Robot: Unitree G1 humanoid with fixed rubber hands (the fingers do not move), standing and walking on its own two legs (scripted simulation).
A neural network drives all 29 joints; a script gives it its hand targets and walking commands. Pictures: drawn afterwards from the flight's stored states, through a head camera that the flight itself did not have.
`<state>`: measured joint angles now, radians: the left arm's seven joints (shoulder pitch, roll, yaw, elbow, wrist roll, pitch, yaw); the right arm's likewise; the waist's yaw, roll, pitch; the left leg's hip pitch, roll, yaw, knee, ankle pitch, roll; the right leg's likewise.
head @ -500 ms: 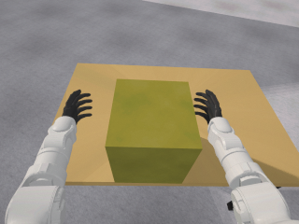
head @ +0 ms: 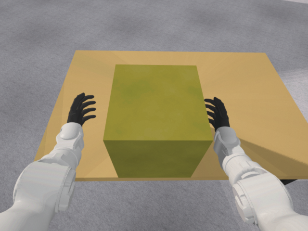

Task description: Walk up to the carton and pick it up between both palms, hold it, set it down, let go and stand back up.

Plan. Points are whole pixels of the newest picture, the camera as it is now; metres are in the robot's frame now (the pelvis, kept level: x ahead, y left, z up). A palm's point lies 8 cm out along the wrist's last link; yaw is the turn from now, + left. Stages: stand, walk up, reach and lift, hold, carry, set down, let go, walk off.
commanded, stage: reach and lift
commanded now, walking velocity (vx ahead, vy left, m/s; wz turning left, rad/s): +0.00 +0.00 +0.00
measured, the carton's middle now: (155, 124) +0.42 +0.00 -0.01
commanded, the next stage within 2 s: none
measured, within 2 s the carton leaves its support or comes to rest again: neither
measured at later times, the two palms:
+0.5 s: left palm (91, 108) +0.42 +0.18 +0.06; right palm (208, 120) +0.41 -0.15 +0.03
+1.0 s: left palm (90, 114) +0.41 +0.18 +0.06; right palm (209, 127) +0.39 -0.15 +0.04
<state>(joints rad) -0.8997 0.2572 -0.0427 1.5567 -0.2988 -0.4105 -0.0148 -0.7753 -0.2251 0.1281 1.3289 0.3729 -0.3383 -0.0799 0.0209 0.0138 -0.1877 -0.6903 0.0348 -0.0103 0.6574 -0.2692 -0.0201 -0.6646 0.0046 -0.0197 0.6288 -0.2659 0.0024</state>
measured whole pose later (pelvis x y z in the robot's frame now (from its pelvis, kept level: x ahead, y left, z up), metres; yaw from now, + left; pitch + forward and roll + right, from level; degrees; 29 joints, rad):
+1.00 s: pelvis +0.02 +0.01 +0.02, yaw -1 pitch +11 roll -1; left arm -0.77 0.06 0.43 1.28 0.24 -0.48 0.00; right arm -0.60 0.06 -0.56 1.04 -0.37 -0.41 -0.05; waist 0.03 0.00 -0.09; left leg -0.44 0.03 0.01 0.45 -0.21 -0.01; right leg -0.40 0.00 0.00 0.39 -0.18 0.01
